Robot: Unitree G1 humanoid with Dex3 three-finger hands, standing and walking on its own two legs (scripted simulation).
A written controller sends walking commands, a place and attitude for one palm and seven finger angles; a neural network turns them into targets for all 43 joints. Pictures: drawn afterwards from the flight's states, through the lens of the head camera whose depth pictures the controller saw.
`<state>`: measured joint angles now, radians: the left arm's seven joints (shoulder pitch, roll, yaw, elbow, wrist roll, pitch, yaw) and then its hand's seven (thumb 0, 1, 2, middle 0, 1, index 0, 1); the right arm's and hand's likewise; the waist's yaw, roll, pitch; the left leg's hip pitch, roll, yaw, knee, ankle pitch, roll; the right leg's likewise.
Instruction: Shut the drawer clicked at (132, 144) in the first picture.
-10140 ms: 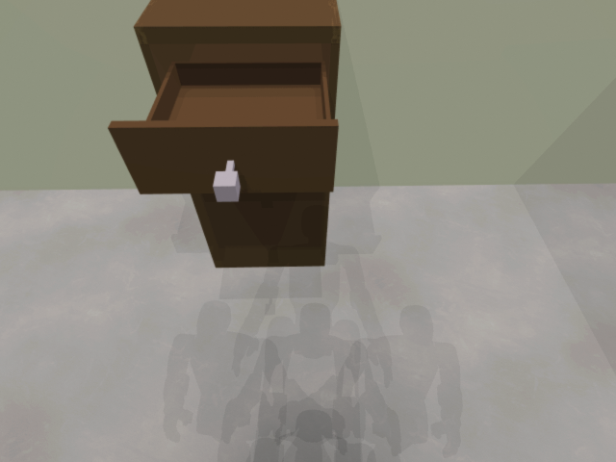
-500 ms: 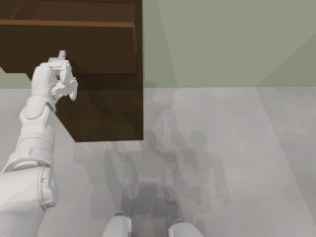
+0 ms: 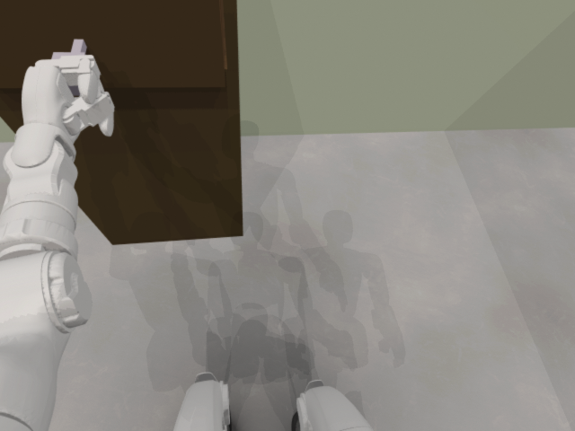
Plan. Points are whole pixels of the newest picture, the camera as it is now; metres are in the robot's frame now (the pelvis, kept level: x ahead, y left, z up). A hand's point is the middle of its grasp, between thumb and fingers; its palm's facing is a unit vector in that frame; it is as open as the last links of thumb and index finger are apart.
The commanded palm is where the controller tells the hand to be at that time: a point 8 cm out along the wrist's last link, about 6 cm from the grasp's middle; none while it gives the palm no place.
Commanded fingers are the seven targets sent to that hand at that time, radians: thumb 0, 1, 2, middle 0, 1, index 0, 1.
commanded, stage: push the drawer shut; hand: left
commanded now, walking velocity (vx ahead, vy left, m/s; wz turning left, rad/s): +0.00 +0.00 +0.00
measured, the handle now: (75, 63) +0.60 +0.24 +0.10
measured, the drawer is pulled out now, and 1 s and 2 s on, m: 0.05 0.00 0.00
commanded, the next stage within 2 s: pull the fist back off the drawer in 0.68 s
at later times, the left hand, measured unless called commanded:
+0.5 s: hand (110, 73) +0.58 +0.19 +0.10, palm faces +0.01 -1.00 -0.01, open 3.5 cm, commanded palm +0.59 +0.23 +0.10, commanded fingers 0.00 0.90 0.90 -1.40 -1.60 -1.40 -1.60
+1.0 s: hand (109, 73) +0.58 +0.19 +0.10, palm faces +0.01 -1.00 -0.02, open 3.6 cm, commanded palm +0.59 +0.22 +0.10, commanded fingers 0.00 0.90 0.90 -1.40 -1.60 -1.40 -1.60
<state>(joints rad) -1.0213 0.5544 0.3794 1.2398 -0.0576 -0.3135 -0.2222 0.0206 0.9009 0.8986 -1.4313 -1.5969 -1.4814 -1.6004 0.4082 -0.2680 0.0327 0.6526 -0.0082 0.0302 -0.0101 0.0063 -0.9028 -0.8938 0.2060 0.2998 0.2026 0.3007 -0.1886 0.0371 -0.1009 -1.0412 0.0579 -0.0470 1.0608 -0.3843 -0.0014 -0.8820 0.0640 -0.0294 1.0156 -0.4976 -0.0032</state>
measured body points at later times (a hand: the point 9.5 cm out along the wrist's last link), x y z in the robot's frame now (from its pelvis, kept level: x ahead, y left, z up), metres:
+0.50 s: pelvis +0.00 +0.01 -0.01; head +0.16 +0.04 +0.41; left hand +0.57 +0.25 +0.11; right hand -0.06 -0.25 -0.10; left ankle +0.06 +0.12 -0.66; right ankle -0.01 -0.13 -0.66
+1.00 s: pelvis -0.02 +0.02 -0.02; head +0.15 +0.05 +0.39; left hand +0.57 +0.25 +0.11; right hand -0.09 -0.23 -0.10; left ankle +0.06 +0.12 -0.66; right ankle -0.01 -0.13 -0.66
